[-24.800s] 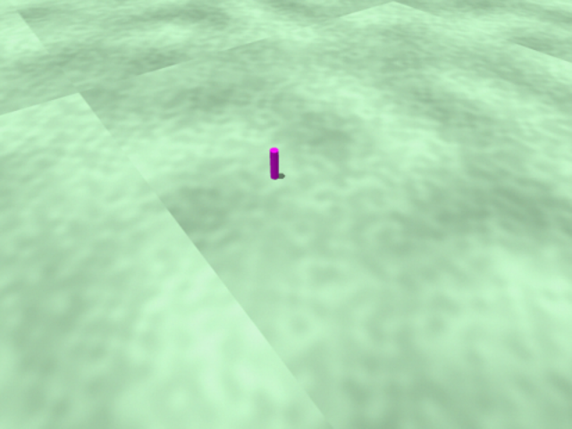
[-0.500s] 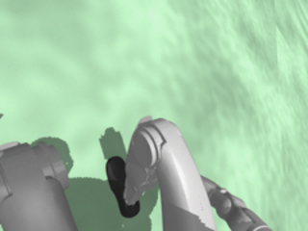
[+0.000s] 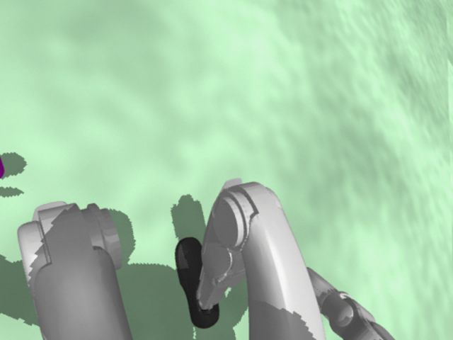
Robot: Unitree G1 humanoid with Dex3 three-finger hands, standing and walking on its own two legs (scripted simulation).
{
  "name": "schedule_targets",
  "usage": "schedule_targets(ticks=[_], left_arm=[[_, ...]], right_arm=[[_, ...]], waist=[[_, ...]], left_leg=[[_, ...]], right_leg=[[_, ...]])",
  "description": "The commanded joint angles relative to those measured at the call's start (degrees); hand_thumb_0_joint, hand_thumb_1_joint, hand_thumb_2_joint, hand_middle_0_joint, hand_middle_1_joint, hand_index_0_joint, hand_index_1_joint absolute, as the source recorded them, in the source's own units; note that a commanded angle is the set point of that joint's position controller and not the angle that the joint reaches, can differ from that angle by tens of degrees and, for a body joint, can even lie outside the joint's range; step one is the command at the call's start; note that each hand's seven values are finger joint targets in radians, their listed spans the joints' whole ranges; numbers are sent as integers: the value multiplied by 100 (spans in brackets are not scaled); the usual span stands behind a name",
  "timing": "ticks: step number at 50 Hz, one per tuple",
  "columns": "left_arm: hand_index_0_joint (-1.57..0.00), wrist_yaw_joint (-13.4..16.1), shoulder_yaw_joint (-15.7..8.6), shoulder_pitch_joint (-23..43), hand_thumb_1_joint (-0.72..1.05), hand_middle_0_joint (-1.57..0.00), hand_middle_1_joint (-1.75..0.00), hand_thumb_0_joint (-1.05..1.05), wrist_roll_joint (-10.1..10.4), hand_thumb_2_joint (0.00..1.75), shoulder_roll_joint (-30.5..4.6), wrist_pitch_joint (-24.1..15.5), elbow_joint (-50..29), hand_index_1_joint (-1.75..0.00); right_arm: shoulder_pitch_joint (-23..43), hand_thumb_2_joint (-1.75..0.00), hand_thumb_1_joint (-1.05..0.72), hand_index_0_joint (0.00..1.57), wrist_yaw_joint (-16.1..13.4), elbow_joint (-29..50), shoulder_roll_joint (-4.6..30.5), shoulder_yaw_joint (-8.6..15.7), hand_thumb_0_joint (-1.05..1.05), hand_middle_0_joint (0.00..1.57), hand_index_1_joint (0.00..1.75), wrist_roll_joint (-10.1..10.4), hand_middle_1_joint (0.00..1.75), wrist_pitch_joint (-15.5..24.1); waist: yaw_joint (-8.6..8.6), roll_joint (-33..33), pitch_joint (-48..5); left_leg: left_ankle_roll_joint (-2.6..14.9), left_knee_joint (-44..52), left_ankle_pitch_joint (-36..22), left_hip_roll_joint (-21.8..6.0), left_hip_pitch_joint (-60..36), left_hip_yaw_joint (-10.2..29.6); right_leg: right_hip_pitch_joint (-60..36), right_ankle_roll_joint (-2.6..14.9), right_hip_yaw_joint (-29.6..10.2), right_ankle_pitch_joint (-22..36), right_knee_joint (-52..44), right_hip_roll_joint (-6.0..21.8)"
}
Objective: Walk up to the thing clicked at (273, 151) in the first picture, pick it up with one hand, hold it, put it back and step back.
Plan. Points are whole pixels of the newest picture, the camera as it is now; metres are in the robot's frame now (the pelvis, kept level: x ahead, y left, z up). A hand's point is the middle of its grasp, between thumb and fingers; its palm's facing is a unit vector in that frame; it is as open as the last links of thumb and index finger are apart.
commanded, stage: rise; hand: left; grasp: from the side
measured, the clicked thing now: out of the picture +0.42 +0.28 -0.21
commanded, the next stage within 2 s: home in 0.16 s
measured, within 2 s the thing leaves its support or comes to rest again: neither
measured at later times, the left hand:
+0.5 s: hand out of the picture +0.32 +0.42 +0.00, palm faces +0.37 -0.81 -0.46, open 17.3 cm
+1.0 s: hand out of the picture +0.25 +0.29 +0.20, palm faces +0.33 -0.85 -0.41, open 17.4 cm
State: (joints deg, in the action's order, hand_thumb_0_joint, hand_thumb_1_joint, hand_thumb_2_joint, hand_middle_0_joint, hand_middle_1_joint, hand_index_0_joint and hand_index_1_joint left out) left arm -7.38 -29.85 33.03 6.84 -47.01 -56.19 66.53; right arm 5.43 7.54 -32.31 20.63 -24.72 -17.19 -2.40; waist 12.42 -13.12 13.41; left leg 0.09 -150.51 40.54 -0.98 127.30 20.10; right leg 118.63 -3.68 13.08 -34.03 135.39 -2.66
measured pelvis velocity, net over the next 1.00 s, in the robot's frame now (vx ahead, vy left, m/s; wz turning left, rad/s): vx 0.06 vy -0.02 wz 0.24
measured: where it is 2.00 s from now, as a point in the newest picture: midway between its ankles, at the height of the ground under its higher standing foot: (146, 326)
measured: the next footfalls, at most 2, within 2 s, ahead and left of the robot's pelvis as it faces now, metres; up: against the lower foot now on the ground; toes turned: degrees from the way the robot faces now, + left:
none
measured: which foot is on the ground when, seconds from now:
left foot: down 0.00-1.00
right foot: down 0.00-1.00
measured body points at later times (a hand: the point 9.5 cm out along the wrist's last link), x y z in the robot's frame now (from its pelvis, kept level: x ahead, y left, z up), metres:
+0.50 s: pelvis +0.01 -0.01 +0.07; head +0.19 +0.10 +0.47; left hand +0.30 +0.46 +0.03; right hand +0.20 -0.23 -0.04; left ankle +0.08 +0.12 -0.26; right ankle +0.15 -0.13 -0.26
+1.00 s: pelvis +0.06 -0.02 +0.31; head +0.18 +0.03 +0.74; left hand +0.23 +0.33 +0.23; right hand +0.30 -0.23 +0.21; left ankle +0.08 +0.12 -0.26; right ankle +0.14 -0.13 -0.26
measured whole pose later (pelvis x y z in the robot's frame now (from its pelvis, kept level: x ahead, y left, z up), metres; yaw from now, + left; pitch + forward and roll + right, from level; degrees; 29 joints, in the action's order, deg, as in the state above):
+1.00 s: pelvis +0.06 -0.02 +0.31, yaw +14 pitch +25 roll -3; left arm 6.9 -9.8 -2.8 -0.7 -20.0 5.6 23.2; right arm -7.3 -6.2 -29.7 14.3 0.0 2.6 -2.0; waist 2.8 0.7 -9.9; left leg -1.3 -87.4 34.7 -2.8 78.3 3.2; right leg 76.8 -0.2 3.0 -33.5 84.9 1.1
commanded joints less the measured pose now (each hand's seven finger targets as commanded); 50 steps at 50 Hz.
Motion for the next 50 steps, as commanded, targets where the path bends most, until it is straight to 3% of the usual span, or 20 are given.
schedule_targets(ticks=[1,5,6,8,10,13,15,17,20,21,25,29,32,34,35,36,37,43,44,50], left_arm=[[-8,-394,180,826,-55,-7,-6,0,273,7,-610,285,-1139,-5],[-3,-636,348,1216,-50,-5,-1,0,349,9,-383,617,-1307,-2],[-6,-333,6,807,-56,-8,-5,0,-567,8,-1191,1009,-618,-6],[-6,-216,107,1451,-56,-7,-6,0,-577,9,-1034,1248,-1452,-7],[-7,-95,-150,1483,-58,-9,-6,0,-771,9,-1511,1577,-1957,-7],[-8,41,-300,1478,-61,-10,-8,0,-989,9,-1739,2070,-2339,-9],[-5,136,-171,1210,-55,-5,-5,0,-1067,5,-1428,2426,-2366,-6],[-5,240,-342,588,-55,-5,-6,0,-1123,6,-1395,2788,-2279,-6],[-6,268,131,254,-52,-6,-7,0,-1140,8,-531,3261,-2438,-7],[-6,314,121,-32,-53,-6,-7,0,-1132,7,-437,3451,-2470,-7],[-7,496,599,-410,-52,-7,-7,0,-1062,8,112,4082,-3437,-7],[-7,781,512,-1156,-50,-7,-8,0,-1015,9,-123,4596,-4688,-8],[-6,1004,534,-1505,-48,-6,-7,0,-970,10,-35,4896,-5365,-7],[-5,1111,650,-1966,-52,-6,-6,0,-959,7,283,5113,-5163,-6],[-6,1199,498,-1738,-51,-6,-6,0,-921,8,57,5130,-5683,-6],[-5,1250,563,-2038,-52,-5,-6,0,-917,8,209,5212,-5572,-6],[-5,1291,804,-2446,-52,-5,-6,0,-896,7,584,5329,-5235,-6],[-5,1450,1398,-2952,-53,-5,-6,0,-813,6,1442,5728,-5028,-6],[-5,1491,1330,-2897,-55,-5,-5,0,-796,6,1320,5749,-5432,-5],[-5,1649,1735,-3612,-56,-5,-5,0,-754,5,1762,6172,-5446,-5]], right_arm=[[-343,-90,-89,20,-175,83,1974,1080,0,20,30,356,30,26],[-542,-90,-84,20,-196,30,1847,1254,0,20,30,542,30,88],[-640,-92,-92,20,-222,-120,1539,1481,0,20,30,751,30,0],[-801,-92,-93,20,-226,7,1530,1627,0,20,30,833,30,-92],[-855,-92,-95,20,-259,50,1475,1817,0,20,30,968,30,-156],[-1149,-93,-99,20,-306,20,1397,2033,0,20,30,1117,30,-263],[-1286,-90,-90,20,-345,35,1238,2149,0,20,30,1222,30,-329],[-1316,-90,-90,20,-385,103,1148,2294,0,20,30,1339,30,-387],[-1406,-90,-90,20,-425,135,1038,2565,0,20,30,1471,30,-407],[-1473,-90,-90,20,-434,95,973,2641,0,20,30,1531,30,-416],[-1485,-90,-90,20,-510,419,901,2843,0,20,30,1741,30,-421],[-1482,-90,-90,20,-687,640,803,2933,0,20,30,1905,30,-419],[-1478,-90,-90,20,-860,740,659,2932,0,20,30,1977,30,-374],[-1444,-90,-90,20,-976,753,533,2912,0,20,30,1994,30,-309],[-1496,-90,-90,20,-1039,746,482,2919,0,20,30,1993,30,-287],[-1485,-90,-90,20,-1095,763,435,2914,0,20,30,2001,30,-254],[-1435,-90,-90,20,-1144,826,358,2881,0,20,30,2005,30,-211],[-1601,-90,-90,20,-1354,760,175,2829,0,20,30,1983,30,91],[-1715,-90,-90,20,-1381,707,172,2844,0,20,30,1972,30,130],[-1684,-90,-90,20,-1510,846,72,2740,0,20,30,1969,30,343]], waist=[[292,3149,-3461],[308,2743,-3376],[-242,3104,-3627],[-124,3364,-4103],[-439,3763,-4515],[-475,4032,-4900],[-523,3917,-4994],[-769,3581,-5011],[-705,3176,-5013],[-820,2942,-5098],[-800,2291,-5347],[-1074,2161,-5718],[-1060,2158,-5655],[-1075,2180,-5513],[-1122,2130,-5650],[-1143,2169,-5594],[-1074,2026,-5419],[-901,1639,-4799],[-993,1751,-4878],[-1019,1697,-4357]], left_leg=[[-93,2272,-541,-247,-2138,-676],[7,2256,-135,-202,-1816,-723],[-15,2671,-112,-220,-2283,-836],[-32,2861,-29,-255,-2519,-848],[-49,3213,79,-259,-2879,-924],[-87,3339,-444,-243,-3198,-1028],[-75,3426,-732,-203,-3258,-1134],[-47,3556,-751,-155,-3191,-1235],[13,3860,-485,-119,-3167,-1292],[26,3933,-497,-110,-3215,-1329],[123,4540,91,-72,-3403,-1353],[140,5228,214,-84,-4044,-1350],[150,5664,205,-80,-4450,-1443],[136,5856,-140,-83,-4788,-1543],[143,5922,-247,-64,-4899,-1610],[137,6045,-433,-47,-5105,-1666],[150,6115,-599,-29,-5154,-1753],[179,6823,-1372,-8,-5862,-1911],[158,6965,-1598,-13,-6160,-1918],[116,8024,-1706,10,-7089,-1924]], right_leg=[[-1180,481,390,787,-899,-175],[-1005,483,318,483,-997,-148],[-770,528,201,201,-1120,-96],[-787,535,117,142,-1171,-83],[-767,552,2,37,-1203,-46],[-692,607,-140,335,-1170,-13],[-690,628,-238,453,-1295,22],[-709,636,-341,376,-1476,38],[-697,637,-430,184,-1785,83],[-773,628,-491,154,-1949,87],[-1430,565,-614,-256,-2763,95],[-2242,530,-782,-351,-3391,134],[-2821,521,-911,-371,-3891,155],[-3124,535,-1008,-168,-4199,176],[-3440,525,-1062,-110,-4392,183],[-3653,529,-1100,20,-4551,196],[-3920,512,-1121,134,-4779,200],[-5157,474,-1189,906,-5808,234],[-5382,475,-1188,1114,-5925,249],[-6428,478,-1169,1171,-6939,280]])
